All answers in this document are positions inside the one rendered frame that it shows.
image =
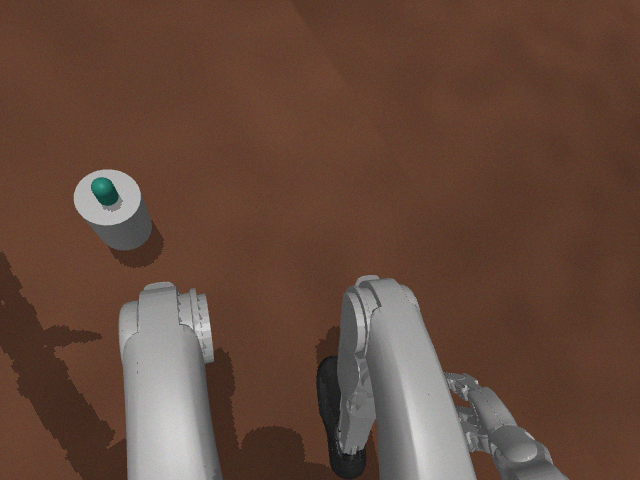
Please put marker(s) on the bottle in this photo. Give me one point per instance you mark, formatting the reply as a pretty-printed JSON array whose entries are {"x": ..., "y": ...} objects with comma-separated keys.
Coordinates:
[{"x": 110, "y": 201}]

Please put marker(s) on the right robot foot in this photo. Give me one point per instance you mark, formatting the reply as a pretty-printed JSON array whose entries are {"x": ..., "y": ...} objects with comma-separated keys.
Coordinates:
[{"x": 345, "y": 466}]

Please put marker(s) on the right robot hand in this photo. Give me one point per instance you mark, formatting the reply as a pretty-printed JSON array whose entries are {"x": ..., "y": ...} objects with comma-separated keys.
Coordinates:
[{"x": 487, "y": 412}]

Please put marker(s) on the right robot arm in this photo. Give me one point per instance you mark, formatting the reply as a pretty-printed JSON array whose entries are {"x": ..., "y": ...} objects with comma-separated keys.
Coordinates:
[{"x": 518, "y": 456}]

